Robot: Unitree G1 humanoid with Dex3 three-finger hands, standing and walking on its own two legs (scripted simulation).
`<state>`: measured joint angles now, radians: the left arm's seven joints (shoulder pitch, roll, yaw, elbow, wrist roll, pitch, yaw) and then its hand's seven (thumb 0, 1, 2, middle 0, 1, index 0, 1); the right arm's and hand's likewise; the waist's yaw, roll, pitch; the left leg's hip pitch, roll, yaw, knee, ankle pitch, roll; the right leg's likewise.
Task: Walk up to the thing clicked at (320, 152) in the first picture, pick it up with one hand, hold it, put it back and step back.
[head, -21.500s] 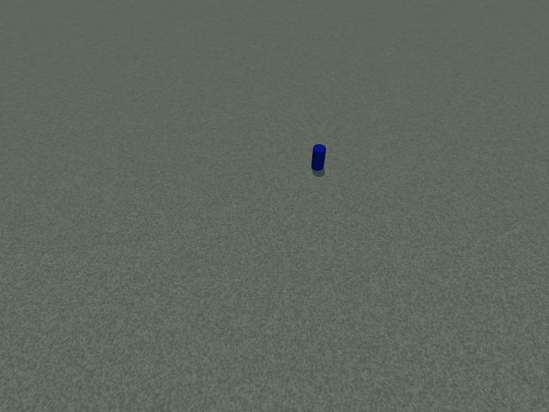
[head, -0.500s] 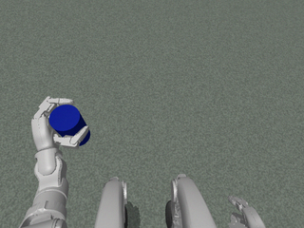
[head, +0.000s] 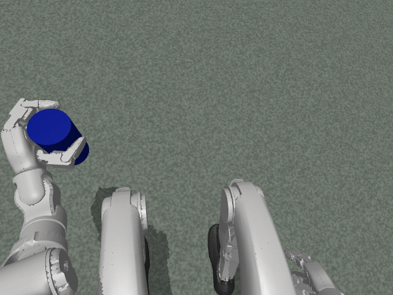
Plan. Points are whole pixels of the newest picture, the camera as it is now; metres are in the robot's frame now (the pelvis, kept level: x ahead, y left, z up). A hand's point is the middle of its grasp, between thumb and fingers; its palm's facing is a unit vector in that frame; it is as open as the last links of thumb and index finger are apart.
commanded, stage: crouch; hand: left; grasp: from the side
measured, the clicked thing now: (62, 140) +0.42 +0.26 -0.08
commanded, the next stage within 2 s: lower in 0.62 s
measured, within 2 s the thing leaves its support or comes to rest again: rests again in 1.94 s
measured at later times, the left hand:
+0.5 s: hand (73, 147) +0.43 +0.26 -0.16, palm faces +0.32 -0.95 -0.03, open 9.9 cm
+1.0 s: hand (82, 154) +0.44 +0.26 -0.23, palm faces +0.31 -0.95 -0.02, open 9.9 cm
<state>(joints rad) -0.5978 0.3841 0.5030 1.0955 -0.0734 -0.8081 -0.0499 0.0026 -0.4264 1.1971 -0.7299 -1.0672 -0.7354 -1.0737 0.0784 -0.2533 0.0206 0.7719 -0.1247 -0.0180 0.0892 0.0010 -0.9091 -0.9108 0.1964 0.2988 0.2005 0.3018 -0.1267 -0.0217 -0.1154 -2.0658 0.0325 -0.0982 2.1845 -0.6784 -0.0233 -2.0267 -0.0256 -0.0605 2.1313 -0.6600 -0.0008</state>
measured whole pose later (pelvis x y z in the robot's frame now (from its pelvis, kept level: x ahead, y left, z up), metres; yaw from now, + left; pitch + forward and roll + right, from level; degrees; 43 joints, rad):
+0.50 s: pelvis -0.01 +0.01 -0.08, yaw -3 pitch +27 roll -8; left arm -0.62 0.48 0.56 1.15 -0.06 -0.83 -0.07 0.00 -0.43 1.20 -0.73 -1.06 -0.74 -1.07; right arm 0.03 -0.28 0.11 0.76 -0.18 0.01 0.11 0.00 -0.90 -0.91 0.20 0.30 0.20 0.30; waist -0.16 -0.06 0.01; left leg -2.25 0.02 -0.17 2.44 -0.68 -0.02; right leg -2.18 -0.01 -0.10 2.34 -0.64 0.02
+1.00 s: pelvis -0.01 +0.01 -0.10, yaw -7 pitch +21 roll -11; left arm -0.62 0.60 0.59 1.24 -0.07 -0.92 -0.06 0.00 -0.43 1.20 -0.74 -1.06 -0.74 -1.06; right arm -0.05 -0.32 0.24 0.71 -0.24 0.02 0.14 0.00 -0.90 -0.90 0.20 0.30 0.20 0.30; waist -0.20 -0.13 0.14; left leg -2.27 0.02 -0.24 2.56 -0.69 -0.02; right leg -2.17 0.01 -0.15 2.41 -0.63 0.03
